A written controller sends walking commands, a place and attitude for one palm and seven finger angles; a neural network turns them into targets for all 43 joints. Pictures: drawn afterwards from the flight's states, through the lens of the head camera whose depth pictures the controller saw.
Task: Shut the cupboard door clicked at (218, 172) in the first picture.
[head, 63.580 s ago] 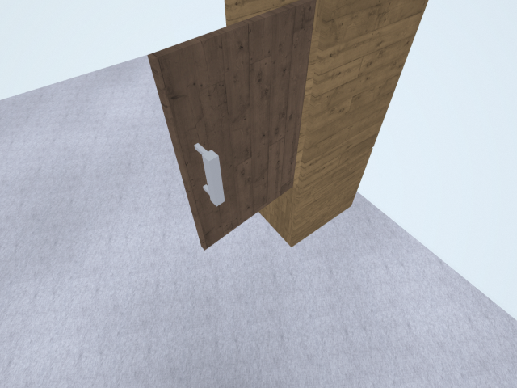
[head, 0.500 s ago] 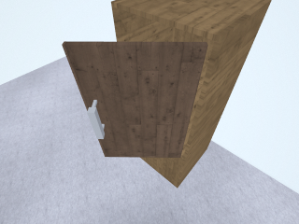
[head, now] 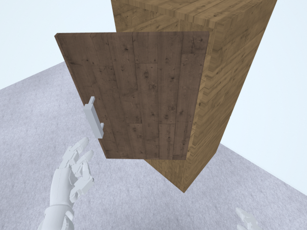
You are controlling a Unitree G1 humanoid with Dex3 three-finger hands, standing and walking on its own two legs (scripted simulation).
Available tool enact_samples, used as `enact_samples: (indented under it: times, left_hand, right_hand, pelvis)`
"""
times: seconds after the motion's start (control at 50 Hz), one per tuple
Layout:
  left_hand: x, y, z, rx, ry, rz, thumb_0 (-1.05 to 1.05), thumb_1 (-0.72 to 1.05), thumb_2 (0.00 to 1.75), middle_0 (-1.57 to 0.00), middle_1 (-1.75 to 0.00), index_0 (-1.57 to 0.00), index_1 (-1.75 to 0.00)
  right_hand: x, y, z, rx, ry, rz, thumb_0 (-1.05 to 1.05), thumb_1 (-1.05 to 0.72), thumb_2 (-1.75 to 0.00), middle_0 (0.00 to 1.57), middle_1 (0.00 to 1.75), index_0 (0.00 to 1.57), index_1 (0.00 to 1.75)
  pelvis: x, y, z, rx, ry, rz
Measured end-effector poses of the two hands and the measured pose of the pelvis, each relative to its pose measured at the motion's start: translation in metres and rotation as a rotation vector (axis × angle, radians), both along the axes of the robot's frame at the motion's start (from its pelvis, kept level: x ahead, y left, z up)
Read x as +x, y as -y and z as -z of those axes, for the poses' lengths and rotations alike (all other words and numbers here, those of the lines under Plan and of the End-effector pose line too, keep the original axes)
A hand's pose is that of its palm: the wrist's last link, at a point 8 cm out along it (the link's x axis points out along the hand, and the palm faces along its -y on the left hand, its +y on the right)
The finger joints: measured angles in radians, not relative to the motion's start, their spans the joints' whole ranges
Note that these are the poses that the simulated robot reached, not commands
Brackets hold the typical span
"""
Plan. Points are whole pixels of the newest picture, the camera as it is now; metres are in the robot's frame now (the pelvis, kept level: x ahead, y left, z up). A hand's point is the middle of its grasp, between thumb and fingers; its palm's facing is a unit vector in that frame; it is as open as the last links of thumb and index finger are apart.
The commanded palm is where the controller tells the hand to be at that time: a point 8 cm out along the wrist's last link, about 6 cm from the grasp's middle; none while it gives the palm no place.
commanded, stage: raise the hand and make a fist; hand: left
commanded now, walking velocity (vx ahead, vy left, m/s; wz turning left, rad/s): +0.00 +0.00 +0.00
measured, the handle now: (96, 117) +0.47 +0.20 +0.02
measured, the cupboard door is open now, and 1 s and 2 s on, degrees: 40 40 40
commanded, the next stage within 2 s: bring the fist close to the handle in 1.68 s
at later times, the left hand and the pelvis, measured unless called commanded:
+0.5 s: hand (105, 197) +0.22 +0.13 -0.02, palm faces -0.17 -0.99 +0.00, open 4.6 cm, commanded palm +0.18 +0.22 -0.01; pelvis +0.02 -0.03 -0.06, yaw +0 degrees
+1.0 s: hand (71, 187) +0.23 +0.21 +0.03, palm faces +0.02 -1.00 -0.04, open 3.1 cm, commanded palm +0.21 +0.25 +0.01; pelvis +0.02 +0.03 -0.05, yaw -1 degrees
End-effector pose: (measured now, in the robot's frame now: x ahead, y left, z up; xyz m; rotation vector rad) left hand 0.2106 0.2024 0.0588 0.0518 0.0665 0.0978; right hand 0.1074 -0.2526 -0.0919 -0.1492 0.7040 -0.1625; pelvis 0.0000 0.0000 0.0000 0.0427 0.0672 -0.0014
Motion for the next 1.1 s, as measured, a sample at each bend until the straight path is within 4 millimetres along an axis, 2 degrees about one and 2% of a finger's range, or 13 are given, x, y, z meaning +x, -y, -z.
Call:
enact_samples:
  times: [0.04,0.08,0.16,0.2,0.26,0.34,0.4,0.5,0.56,0.68,0.82,1.0,1.1]
  left_hand:
    - [0.000,0.012,0.008,-0.044,0.079,0.089,0.01,0.93,0.90,-0.29,-0.41,-0.29,-0.40]
    - [-0.011,0.017,0.030,-0.062,0.075,0.155,0.00,0.92,0.90,-0.33,-0.44,-0.32,-0.44]
    - [-0.054,0.010,0.093,-0.088,-0.124,0.124,0.00,0.91,0.90,-0.40,-0.52,-0.39,-0.51]
    - [-0.076,-0.002,0.108,-0.069,-0.188,0.049,0.01,0.91,0.90,-0.44,-0.56,-0.43,-0.55]
    - [-0.091,-0.018,0.094,-0.001,-0.110,-0.045,0.02,0.91,0.90,-0.49,-0.61,-0.48,-0.61]
    - [-0.070,-0.017,0.051,0.067,0.153,-0.013,0.02,0.91,0.90,-0.56,-0.69,-0.55,-0.69]
    - [-0.036,-0.002,0.046,0.051,0.200,0.118,0.02,0.91,0.90,-0.61,-0.75,-0.60,-0.75]
    - [0.001,0.012,0.078,-0.053,-0.101,0.261,0.01,0.91,0.90,-0.70,-0.85,-0.70,-0.85]
    - [0.000,-0.001,0.072,-0.062,-0.160,0.175,0.01,0.90,0.90,-0.76,-0.91,-0.75,-0.91]
    - [-0.013,-0.038,0.043,0.015,0.021,0.023,0.02,0.91,0.90,-0.87,-1.03,-0.86,-1.03]
    - [-0.004,-0.027,0.074,-0.055,-0.016,0.205,0.01,0.91,0.90,-1.00,-1.17,-0.99,-1.17]
    - [0.000,-0.061,0.032,-0.013,0.093,0.076,0.02,0.90,0.90,-1.16,-1.35,-1.16,-1.35]
    - [-0.001,-0.060,0.052,-0.038,0.003,0.123,0.01,0.91,0.90,-1.24,-1.44,-1.23,-1.43]
  right_hand:
    - [0.019,0.008,-0.001,-0.014,0.055,-0.015,0.02,-0.90,-0.90,0.20,0.30,0.20,0.30]
    - [0.038,0.015,-0.005,-0.030,0.103,-0.023,0.02,-0.90,-0.90,0.20,0.30,0.20,0.30]
    - [0.073,0.026,-0.013,-0.080,0.179,-0.071,0.02,-0.90,-0.90,0.20,0.30,0.20,0.30]
    - [0.090,0.027,-0.012,-0.104,0.204,-0.110,0.02,-0.90,-0.90,0.20,0.30,0.20,0.30]
    - [0.112,0.023,-0.004,-0.119,0.228,-0.168,0.02,-0.90,-0.90,0.20,0.30,0.20,0.29]
    - [0.129,0.007,0.020,-0.085,0.223,-0.215,0.02,-0.90,-0.90,0.20,0.30,0.20,0.29]
    - [0.127,-0.005,0.039,-0.031,0.183,-0.196,0.02,-0.90,-0.90,0.20,0.30,0.20,0.30]
    - [0.100,-0.016,0.050,0.046,0.048,-0.096,0.02,-0.90,-0.90,0.20,0.30,0.20,0.30]
    - [0.082,-0.014,0.046,0.046,-0.016,-0.042,0.02,-0.90,-0.90,0.20,0.30,0.20,0.30]
    - [0.065,-0.007,0.043,-0.024,-0.071,-0.035,0.02,-0.90,-0.90,0.20,0.30,0.20,0.30]
    - [0.074,-0.011,0.043,-0.093,-0.028,-0.048,0.02,-0.90,-0.90,0.20,0.30,0.20,0.30]
    - [0.092,-0.051,0.013,-0.049,0.059,-0.088,0.02,-0.90,-0.90,0.20,0.30,0.20,0.30]
    - [0.095,-0.066,0.007,-0.047,0.068,-0.140,0.02,-0.90,-0.90,0.20,0.30,0.20,0.30]
  pelvis:
    - [-0.002,0.006,0.011,-0.008,-0.032,0.005]
    - [-0.003,0.014,0.022,-0.005,-0.061,0.016]
    - [-0.004,0.025,0.042,-0.018,-0.101,0.013]
    - [-0.002,0.029,0.051,-0.028,-0.125,0.002]
    - [0.002,0.033,0.061,-0.050,-0.159,-0.015]
    - [0.005,0.034,0.071,-0.078,-0.189,-0.036]
    - [0.006,0.032,0.074,-0.080,-0.210,-0.034]
    - [0.016,0.028,0.062,-0.055,-0.227,-0.010]
    - [0.024,0.024,0.051,-0.047,-0.220,0.007]
    - [0.030,0.010,0.049,-0.062,-0.230,0.008]
    - [0.020,-0.009,0.061,-0.088,-0.243,0.006]
    - [0.020,-0.025,0.047,-0.104,-0.201,0.006]
    - [0.018,-0.030,0.045,-0.114,-0.194,-0.005]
